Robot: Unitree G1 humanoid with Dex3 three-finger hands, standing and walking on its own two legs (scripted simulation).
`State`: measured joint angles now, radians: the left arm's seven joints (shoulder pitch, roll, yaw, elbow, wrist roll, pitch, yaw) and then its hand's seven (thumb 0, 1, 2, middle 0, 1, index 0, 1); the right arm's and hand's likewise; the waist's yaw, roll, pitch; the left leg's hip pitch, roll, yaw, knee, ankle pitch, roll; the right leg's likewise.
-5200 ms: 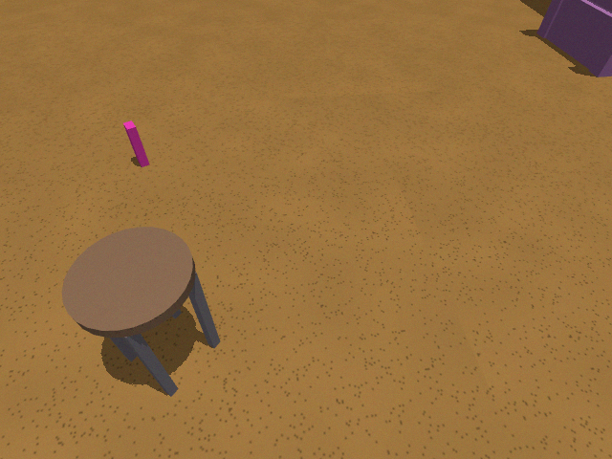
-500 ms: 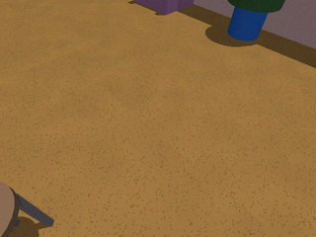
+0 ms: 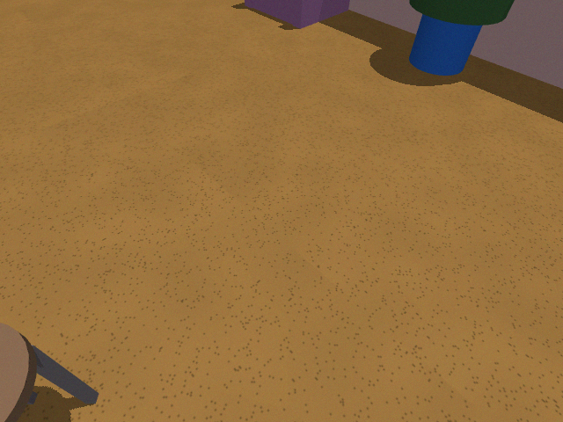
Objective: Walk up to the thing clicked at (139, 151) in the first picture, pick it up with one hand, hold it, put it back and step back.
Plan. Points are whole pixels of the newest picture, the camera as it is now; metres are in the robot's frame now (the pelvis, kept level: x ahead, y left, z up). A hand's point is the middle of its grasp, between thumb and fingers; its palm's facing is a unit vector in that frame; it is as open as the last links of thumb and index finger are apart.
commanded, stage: stand
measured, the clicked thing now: out of the picture +0.87 +1.54 -0.67
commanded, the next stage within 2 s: walk up in 0.74 s
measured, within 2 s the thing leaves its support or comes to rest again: neither
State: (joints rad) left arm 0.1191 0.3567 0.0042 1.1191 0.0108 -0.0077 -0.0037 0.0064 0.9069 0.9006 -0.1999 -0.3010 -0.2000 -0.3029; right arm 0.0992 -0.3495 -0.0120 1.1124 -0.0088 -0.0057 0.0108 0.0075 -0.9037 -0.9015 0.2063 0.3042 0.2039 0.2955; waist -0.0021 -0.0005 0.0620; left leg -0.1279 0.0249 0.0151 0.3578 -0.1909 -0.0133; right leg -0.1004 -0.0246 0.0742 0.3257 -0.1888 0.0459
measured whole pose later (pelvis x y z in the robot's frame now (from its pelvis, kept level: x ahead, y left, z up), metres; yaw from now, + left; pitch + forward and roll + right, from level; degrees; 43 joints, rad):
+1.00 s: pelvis +0.04 -0.04 -0.01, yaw -2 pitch -4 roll +0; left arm 0.24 0.42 0.08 1.03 0.03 -0.05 -0.06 0.01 0.91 0.90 -0.20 -0.30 -0.20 -0.30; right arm 0.25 -0.41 -0.09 1.01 -0.04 0.00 0.05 0.01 -0.90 -0.90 0.21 0.30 0.21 0.30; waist -0.01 0.03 0.07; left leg -0.12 0.09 0.02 0.56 -0.39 0.02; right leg -0.23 -0.01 -0.04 0.54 -0.23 -0.02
